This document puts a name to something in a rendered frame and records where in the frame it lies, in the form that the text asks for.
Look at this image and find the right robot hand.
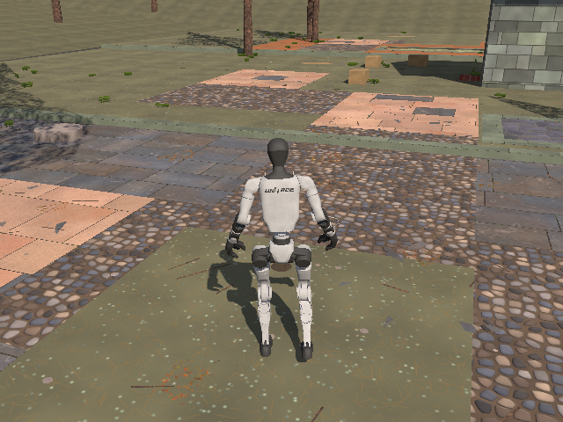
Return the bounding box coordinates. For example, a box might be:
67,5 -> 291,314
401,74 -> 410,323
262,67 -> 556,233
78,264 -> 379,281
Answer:
318,233 -> 338,251

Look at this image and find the right robot foot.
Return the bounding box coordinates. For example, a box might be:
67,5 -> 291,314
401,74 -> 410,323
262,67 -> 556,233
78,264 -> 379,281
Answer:
301,342 -> 313,360

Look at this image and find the humanoid robot head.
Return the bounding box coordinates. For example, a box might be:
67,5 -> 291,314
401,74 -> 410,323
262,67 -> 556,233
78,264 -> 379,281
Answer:
264,138 -> 294,179

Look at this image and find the left robot upper arm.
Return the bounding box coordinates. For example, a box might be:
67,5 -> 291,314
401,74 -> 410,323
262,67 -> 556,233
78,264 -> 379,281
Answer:
237,177 -> 261,225

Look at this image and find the left robot forearm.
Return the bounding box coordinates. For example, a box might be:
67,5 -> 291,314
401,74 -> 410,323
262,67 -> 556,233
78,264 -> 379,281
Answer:
228,212 -> 245,244

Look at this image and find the right robot forearm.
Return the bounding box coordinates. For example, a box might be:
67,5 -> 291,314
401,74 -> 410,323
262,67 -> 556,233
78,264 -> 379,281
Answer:
318,208 -> 335,236

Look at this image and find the right robot upper arm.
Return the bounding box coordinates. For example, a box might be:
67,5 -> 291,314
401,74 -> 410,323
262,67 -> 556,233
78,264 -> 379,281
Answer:
297,175 -> 326,222

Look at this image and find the left robot hand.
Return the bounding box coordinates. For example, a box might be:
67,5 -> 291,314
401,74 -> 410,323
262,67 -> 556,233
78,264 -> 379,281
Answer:
225,239 -> 245,258

